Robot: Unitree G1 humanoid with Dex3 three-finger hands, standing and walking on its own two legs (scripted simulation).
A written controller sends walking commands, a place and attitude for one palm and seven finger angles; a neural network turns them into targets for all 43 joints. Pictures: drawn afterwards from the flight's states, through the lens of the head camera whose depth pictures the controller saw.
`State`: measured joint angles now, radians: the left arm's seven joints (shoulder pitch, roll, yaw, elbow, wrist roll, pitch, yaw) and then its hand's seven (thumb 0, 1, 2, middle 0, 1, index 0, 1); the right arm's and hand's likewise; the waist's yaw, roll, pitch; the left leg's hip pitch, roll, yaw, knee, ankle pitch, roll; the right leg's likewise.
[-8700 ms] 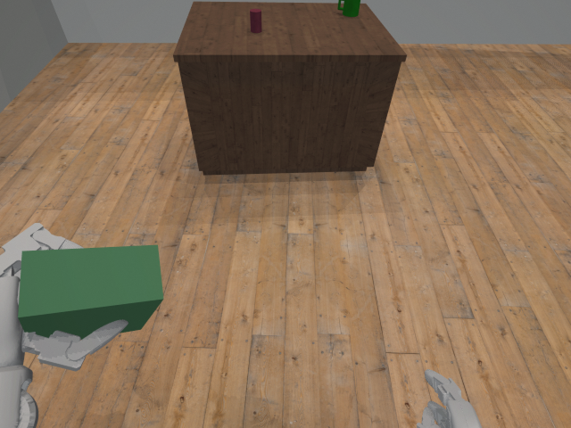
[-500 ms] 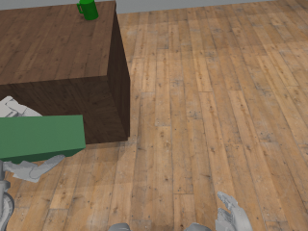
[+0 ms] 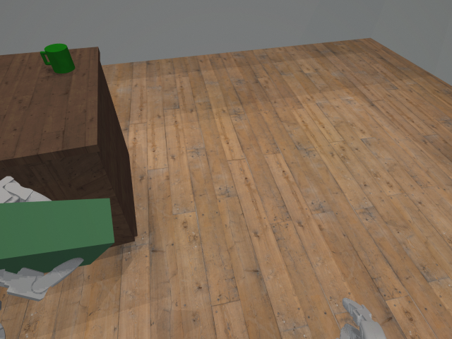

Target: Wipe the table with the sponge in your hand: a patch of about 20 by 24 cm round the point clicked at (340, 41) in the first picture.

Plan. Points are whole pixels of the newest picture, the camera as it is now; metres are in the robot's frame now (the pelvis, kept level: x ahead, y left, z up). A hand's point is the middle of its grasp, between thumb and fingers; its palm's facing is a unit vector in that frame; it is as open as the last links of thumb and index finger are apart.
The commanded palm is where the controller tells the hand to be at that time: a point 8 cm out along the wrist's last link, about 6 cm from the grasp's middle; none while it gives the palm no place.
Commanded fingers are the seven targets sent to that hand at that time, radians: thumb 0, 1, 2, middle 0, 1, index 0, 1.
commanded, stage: take the last steps up to it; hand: left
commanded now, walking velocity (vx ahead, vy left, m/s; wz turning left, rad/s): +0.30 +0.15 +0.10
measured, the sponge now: (68, 238) +0.21 +0.23 +0.15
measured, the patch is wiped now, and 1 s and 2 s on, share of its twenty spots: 0.00 0.00 0.00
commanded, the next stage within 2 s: come to a stop and stand still in 1.38 s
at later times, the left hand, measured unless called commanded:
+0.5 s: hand (33, 210) +0.25 +0.29 +0.16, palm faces +0.40 -0.78 -0.48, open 9.9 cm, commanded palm +0.19 +0.32 +0.18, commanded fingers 0.00 0.10 1.30 -1.20 -1.60 -1.20 -1.60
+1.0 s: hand (55, 161) +0.34 +0.30 +0.15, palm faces +0.43 -0.77 -0.48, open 9.9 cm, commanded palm +0.28 +0.34 +0.18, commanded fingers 0.00 0.10 1.30 -1.20 -1.60 -1.20 -1.60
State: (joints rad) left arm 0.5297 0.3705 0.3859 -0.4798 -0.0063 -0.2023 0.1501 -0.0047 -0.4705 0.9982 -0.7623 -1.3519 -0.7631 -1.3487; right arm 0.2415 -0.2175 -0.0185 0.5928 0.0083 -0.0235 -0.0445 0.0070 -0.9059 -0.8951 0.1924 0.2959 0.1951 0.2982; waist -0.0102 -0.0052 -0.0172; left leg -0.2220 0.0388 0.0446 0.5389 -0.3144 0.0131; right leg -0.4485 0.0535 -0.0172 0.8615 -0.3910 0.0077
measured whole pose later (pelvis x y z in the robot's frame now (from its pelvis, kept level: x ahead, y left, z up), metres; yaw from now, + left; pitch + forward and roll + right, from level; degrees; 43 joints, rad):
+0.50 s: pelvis +0.04 +0.04 -0.01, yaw +2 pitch +1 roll +1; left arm 0.54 0.38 0.38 -0.55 -0.01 -0.24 0.16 0.00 -0.47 1.00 -0.76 -1.35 -0.76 -1.35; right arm 0.23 -0.27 -0.06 0.62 0.00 -0.04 -0.06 0.01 -0.90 -0.89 0.20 0.30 0.20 0.30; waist 0.01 -0.03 0.09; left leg -0.30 0.04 0.15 0.51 -0.21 0.01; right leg -0.23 -0.14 -0.09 0.60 -0.37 0.05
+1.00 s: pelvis +0.14 +0.05 +0.00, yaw +3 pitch +0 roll +2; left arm 0.46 0.32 0.35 -0.40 -0.02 -0.20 0.13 0.00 -0.47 1.00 -0.76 -1.35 -0.77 -1.35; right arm 0.16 -0.23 -0.01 0.67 0.00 -0.02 -0.03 0.01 -0.90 -0.89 0.20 0.30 0.20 0.30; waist 0.01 0.03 0.07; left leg -0.51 0.02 0.05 1.23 -0.37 -0.03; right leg -0.28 -0.07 -0.20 0.58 -0.30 -0.06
